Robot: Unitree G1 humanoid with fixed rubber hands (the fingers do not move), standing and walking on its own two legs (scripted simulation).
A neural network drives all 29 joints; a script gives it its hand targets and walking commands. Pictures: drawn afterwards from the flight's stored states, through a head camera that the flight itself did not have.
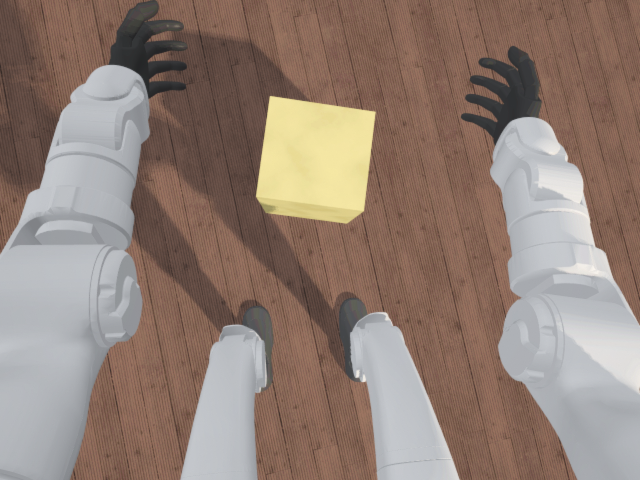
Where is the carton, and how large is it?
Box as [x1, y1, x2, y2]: [256, 96, 375, 223]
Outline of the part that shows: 270,96 256,197 266,212 346,223 363,210 375,112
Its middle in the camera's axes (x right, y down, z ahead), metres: -0.02 -0.15 +0.88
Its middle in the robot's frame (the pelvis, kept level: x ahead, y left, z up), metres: +0.55 -0.05 -0.53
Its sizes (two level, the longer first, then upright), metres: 0.210 0.200 0.250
